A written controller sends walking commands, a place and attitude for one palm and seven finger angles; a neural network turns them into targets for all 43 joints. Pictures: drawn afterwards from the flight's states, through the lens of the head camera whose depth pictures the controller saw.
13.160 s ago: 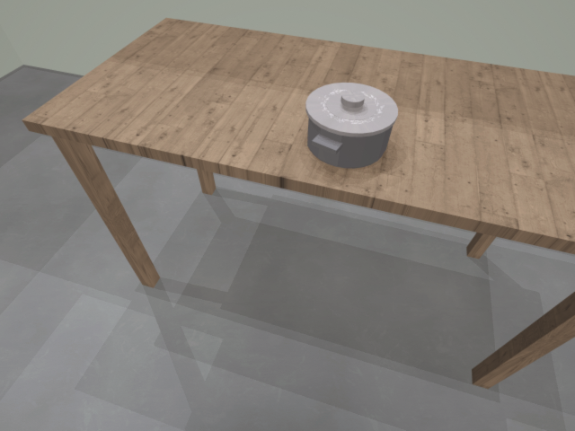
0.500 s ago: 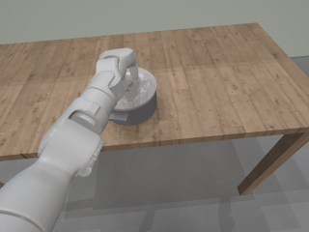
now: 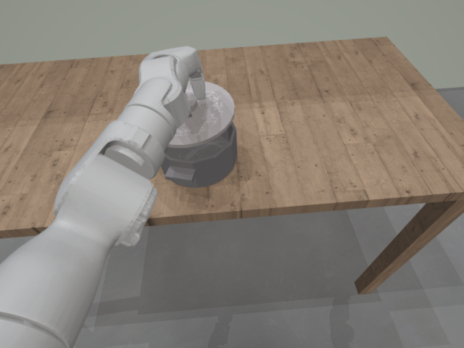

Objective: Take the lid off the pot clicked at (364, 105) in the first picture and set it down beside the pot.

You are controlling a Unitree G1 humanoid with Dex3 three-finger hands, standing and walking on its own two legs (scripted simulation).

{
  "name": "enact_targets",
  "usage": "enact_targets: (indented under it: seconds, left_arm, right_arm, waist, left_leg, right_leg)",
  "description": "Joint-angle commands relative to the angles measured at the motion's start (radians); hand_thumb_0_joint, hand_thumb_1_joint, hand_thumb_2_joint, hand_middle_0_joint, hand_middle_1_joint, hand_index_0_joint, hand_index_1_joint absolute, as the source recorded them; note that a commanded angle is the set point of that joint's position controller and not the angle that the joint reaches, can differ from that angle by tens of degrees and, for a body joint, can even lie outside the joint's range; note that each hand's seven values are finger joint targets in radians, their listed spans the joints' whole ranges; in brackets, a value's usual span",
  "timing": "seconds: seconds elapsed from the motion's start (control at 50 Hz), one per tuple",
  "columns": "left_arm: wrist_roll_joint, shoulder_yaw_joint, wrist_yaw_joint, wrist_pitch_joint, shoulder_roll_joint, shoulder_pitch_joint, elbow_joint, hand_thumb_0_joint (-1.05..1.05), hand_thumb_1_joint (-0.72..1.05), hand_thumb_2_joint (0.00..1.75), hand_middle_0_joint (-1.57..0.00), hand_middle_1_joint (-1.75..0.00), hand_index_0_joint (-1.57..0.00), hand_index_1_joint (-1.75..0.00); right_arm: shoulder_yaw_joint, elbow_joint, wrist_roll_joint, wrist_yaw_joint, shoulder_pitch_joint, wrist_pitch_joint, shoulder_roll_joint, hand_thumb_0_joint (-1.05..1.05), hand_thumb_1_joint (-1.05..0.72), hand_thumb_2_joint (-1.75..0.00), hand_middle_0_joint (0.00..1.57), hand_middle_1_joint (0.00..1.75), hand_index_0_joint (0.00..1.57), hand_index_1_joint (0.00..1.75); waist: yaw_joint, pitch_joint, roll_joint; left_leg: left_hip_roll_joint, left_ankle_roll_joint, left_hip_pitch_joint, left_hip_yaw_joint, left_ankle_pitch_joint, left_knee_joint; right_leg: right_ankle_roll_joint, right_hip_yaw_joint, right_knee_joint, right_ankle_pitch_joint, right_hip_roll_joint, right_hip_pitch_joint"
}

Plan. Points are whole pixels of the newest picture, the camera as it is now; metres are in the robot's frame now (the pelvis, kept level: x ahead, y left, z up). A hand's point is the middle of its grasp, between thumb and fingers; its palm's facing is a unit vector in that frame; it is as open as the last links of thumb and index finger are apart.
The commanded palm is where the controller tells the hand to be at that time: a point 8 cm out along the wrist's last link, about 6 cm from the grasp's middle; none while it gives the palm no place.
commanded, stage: lift the lid straight up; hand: left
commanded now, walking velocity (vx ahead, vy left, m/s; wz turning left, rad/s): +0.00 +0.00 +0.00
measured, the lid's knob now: (185, 103) +0.51 +0.05 +0.16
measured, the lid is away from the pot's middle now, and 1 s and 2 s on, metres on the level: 0.01 0.02 0.10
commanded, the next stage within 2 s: move the lid sideways beside the pot in 1.30 s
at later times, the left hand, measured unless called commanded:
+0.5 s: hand (172, 76) +0.49 +0.06 +0.23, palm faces -0.27 -0.07 -0.96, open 7.3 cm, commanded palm +0.49 +0.06 +0.30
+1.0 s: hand (172, 50) +0.49 +0.05 +0.27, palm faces -0.20 -0.11 -0.97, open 7.3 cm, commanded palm +0.49 +0.05 +0.34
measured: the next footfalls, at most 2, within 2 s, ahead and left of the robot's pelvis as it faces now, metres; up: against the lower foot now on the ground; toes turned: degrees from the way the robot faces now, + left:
none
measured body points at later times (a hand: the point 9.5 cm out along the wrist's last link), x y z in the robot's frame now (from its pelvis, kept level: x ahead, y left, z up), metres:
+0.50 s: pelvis +0.00 +0.00 +0.00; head +0.04 -0.02 +0.45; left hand +0.50 +0.06 +0.28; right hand +0.07 -0.26 -0.14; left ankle +0.01 +0.05 -0.74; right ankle -0.05 -0.10 -0.74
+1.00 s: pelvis +0.00 +0.01 +0.00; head +0.03 -0.02 +0.45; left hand +0.50 +0.06 +0.32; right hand +0.05 -0.26 -0.14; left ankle +0.01 +0.06 -0.74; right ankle -0.05 -0.10 -0.74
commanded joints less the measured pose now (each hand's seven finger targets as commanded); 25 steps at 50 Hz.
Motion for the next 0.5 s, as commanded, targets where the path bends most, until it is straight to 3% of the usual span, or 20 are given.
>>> enact_targets:
  seconds: [0.0, 0.02, 0.04, 0.06, 0.08, 0.12, 0.14, 0.18, 0.22, 0.26, 0.3, 0.32, 0.34, 0.38, 0.42, 0.44, 0.48]
  left_arm:
    - [0.038, 0.018, 0.043, 0.027, 0.223, -0.664, -0.179, 0.00, 0.70, 0.89, -0.88, -1.07, -0.89, -1.08]
    - [0.028, -0.015, 0.035, 0.008, 0.163, -0.689, -0.216, 0.00, 0.70, 0.89, -0.88, -1.07, -0.89, -1.08]
    - [0.045, -0.002, 0.032, -0.003, 0.203, -0.723, -0.259, 0.00, 0.70, 0.89, -0.88, -1.07, -0.89, -1.08]
    - [0.052, -0.012, 0.028, -0.008, 0.192, -0.737, -0.269, 0.00, 0.70, 0.89, -0.88, -1.07, -0.89, -1.08]
    - [0.056, 0.017, 0.027, -0.010, 0.234, -0.735, -0.262, 0.00, 0.70, 0.89, -0.88, -1.07, -0.89, -1.08]
    - [0.044, 0.044, 0.016, -0.012, 0.250, -0.688, -0.219, 0.00, 0.70, 0.89, -0.88, -1.07, -0.89, -1.08]
    - [0.058, 0.089, 0.016, -0.007, 0.320, -0.710, -0.229, 0.00, 0.70, 0.89, -0.88, -1.07, -0.89, -1.08]
    - [0.055, 0.053, 0.012, -0.004, 0.289, -0.758, -0.262, 0.00, 0.70, 0.89, -0.88, -1.07, -0.89, -1.08]
    - [0.035, -0.010, 0.004, -0.019, 0.173, -0.730, -0.253, 0.00, 0.70, 0.89, -0.88, -1.07, -0.89, -1.08]
    - [0.055, -0.005, -0.004, -0.012, 0.196, -0.730, -0.269, 0.00, 0.70, 0.89, -0.88, -1.07, -0.89, -1.08]
    - [0.055, 0.046, -0.005, 0.008, 0.250, -0.696, -0.208, 0.00, 0.70, 0.89, -0.88, -1.07, -0.89, -1.08]
    - [0.035, 0.057, -0.010, 0.006, 0.246, -0.661, -0.198, 0.00, 0.70, 0.89, -0.88, -1.07, -0.89, -1.08]
    - [0.051, 0.075, -0.011, 0.011, 0.289, -0.679, -0.192, 0.00, 0.70, 0.89, -0.88, -1.07, -0.89, -1.08]
    - [0.052, 0.026, -0.009, 0.013, 0.242, -0.770, -0.254, 0.00, 0.70, 0.89, -0.88, -1.07, -0.89, -1.08]
    - [0.031, -0.039, -0.011, -0.011, 0.129, -0.790, -0.302, 0.00, 0.70, 0.89, -0.88, -1.07, -0.89, -1.08]
    - [0.052, -0.019, -0.014, -0.015, 0.183, -0.808, -0.331, 0.00, 0.70, 0.89, -0.88, -1.07, -0.89, -1.08]
    - [0.059, 0.039, -0.015, 0.007, 0.250, -0.755, -0.241, 0.00, 0.70, 0.89, -0.88, -1.07, -0.89, -1.08]
  right_arm:
    - [-0.032, -0.091, 0.008, -0.009, 0.006, -0.038, -0.137, 0.00, -0.90, -0.90, 0.20, 0.30, 0.20, 0.30]
    - [-0.036, -0.101, 0.007, -0.010, 0.005, -0.045, -0.131, 0.00, -0.90, -0.90, 0.20, 0.30, 0.20, 0.30]
    - [-0.040, -0.100, 0.003, -0.007, 0.004, -0.051, -0.133, 0.00, -0.90, -0.90, 0.20, 0.30, 0.20, 0.30]
    - [-0.042, -0.102, 0.000, -0.007, 0.005, -0.059, -0.128, 0.00, -0.90, -0.90, 0.20, 0.30, 0.20, 0.30]
    - [-0.043, -0.096, -0.003, -0.008, 0.016, -0.059, -0.130, 0.00, -0.90, -0.90, 0.20, 0.30, 0.20, 0.30]
    - [-0.046, -0.098, -0.006, -0.014, 0.036, -0.057, -0.134, 0.00, -0.90, -0.90, 0.20, 0.30, 0.20, 0.30]
    - [-0.042, -0.093, -0.006, -0.013, 0.031, -0.058, -0.138, 0.00, -0.90, -0.90, 0.20, 0.30, 0.20, 0.30]
    - [-0.041, -0.098, -0.001, -0.010, 0.022, -0.064, -0.133, 0.00, -0.90, -0.90, 0.20, 0.30, 0.20, 0.30]
    - [-0.049, -0.105, 0.001, -0.004, 0.029, -0.073, -0.123, 0.00, -0.90, -0.90, 0.20, 0.30, 0.20, 0.30]
    - [-0.050, -0.097, -0.003, 0.007, 0.019, -0.071, -0.128, 0.00, -0.90, -0.90, 0.20, 0.30, 0.20, 0.30]
    - [-0.048, -0.086, -0.007, 0.010, 0.030, -0.062, -0.136, 0.00, -0.90, -0.90, 0.20, 0.30, 0.20, 0.30]
    - [-0.050, -0.097, -0.011, 0.006, 0.033, -0.058, -0.139, 0.00, -0.90, -0.90, 0.20, 0.30, 0.20, 0.30]
    - [-0.043, -0.092, -0.008, 0.006, 0.021, -0.055, -0.141, 0.00, -0.90, -0.90, 0.20, 0.30, 0.20, 0.30]
    - [-0.039, -0.097, -0.001, 0.009, 0.009, -0.057, -0.132, 0.00, -0.90, -0.90, 0.20, 0.30, 0.20, 0.30]
    - [-0.049, -0.108, 0.001, 0.011, 0.007, -0.067, -0.118, 0.00, -0.90, -0.90, 0.20, 0.30, 0.20, 0.30]
    - [-0.049, -0.108, -0.005, 0.016, -0.004, -0.073, -0.118, 0.00, -0.90, -0.90, 0.20, 0.30, 0.20, 0.30]
    - [-0.046, -0.093, -0.009, 0.014, 0.010, -0.064, -0.128, 0.00, -0.90, -0.90, 0.20, 0.30, 0.20, 0.30]
  waist:
    - [-0.027, -0.374, -0.167]
    - [-0.033, -0.390, -0.129]
    - [-0.030, -0.432, -0.102]
    - [-0.031, -0.464, -0.066]
    - [-0.028, -0.481, -0.073]
    - [-0.026, -0.473, -0.116]
    - [-0.018, -0.474, -0.141]
    - [-0.019, -0.489, -0.137]
    - [-0.025, -0.471, -0.112]
    - [-0.018, -0.471, -0.105]
    - [-0.010, -0.455, -0.128]
    - [-0.005, -0.458, -0.137]
    - [-0.006, -0.449, -0.151]
    - [-0.017, -0.440, -0.140]
    - [-0.029, -0.461, -0.094]
    - [-0.015, -0.483, -0.085]
    - [-0.010, -0.475, -0.134]
  left_leg:
    - [0.027, -0.005, 0.316, -0.113, 0.239, 0.014]
    - [0.033, -0.005, 0.348, -0.118, 0.286, 0.024]
    - [0.037, -0.010, 0.390, -0.136, 0.311, 0.033]
    - [0.034, -0.012, 0.426, -0.140, 0.352, 0.045]
    - [0.037, -0.015, 0.433, -0.147, 0.356, 0.042]
    - [0.035, -0.010, 0.393, -0.135, 0.346, 0.037]
    - [0.032, -0.007, 0.379, -0.129, 0.323, 0.036]
    - [0.029, -0.007, 0.390, -0.126, 0.345, 0.034]
    - [0.037, -0.008, 0.418, -0.138, 0.427, 0.051]
    - [0.039, -0.017, 0.449, -0.150, 0.476, 0.058]
    - [0.038, -0.019, 0.420, -0.143, 0.435, 0.046]
    - [0.035, -0.014, 0.394, -0.133, 0.429, 0.044]
    - [0.030, -0.011, 0.375, -0.128, 0.399, 0.042]
    - [0.034, -0.014, 0.390, -0.133, 0.377, 0.033]
    - [0.047, -0.015, 0.456, -0.150, 0.472, 0.056]
    - [0.045, -0.020, 0.478, -0.162, 0.480, 0.060]
    - [0.041, -0.022, 0.441, -0.154, 0.448, 0.049]
  right_leg:
    - [-0.005, 0.039, -0.049, 0.435, 0.005, -0.013]
    - [-0.009, 0.036, -0.048, 0.443, 0.002, -0.035]
    - [-0.010, 0.037, -0.038, 0.434, 0.008, -0.040]
    - [-0.011, 0.041, -0.034, 0.442, 0.009, -0.049]
    - [-0.011, 0.042, -0.037, 0.436, 0.010, -0.037]
    - [-0.012, 0.041, -0.048, 0.463, 0.007, -0.002]
    - [-0.009, 0.046, -0.043, 0.484, 0.007, 0.020]
    - [-0.007, 0.048, -0.037, 0.508, 0.007, 0.023]
    - [-0.008, 0.038, -0.042, 0.502, 0.007, -0.024]
    - [-0.007, 0.034, -0.031, 0.497, 0.016, -0.042]
    - [-0.008, 0.034, -0.037, 0.476, 0.015, -0.032]
    - [-0.010, 0.036, -0.046, 0.496, 0.007, 0.001]
    - [-0.009, 0.042, -0.041, 0.505, 0.007, 0.007]
    - [-0.008, 0.034, -0.040, 0.479, 0.009, -0.017]
    - [-0.011, 0.030, -0.040, 0.471, 0.008, -0.066]
    - [-0.011, 0.030, -0.031, 0.459, 0.015, -0.061]
    - [-0.011, 0.032, -0.035, 0.462, 0.014, -0.029]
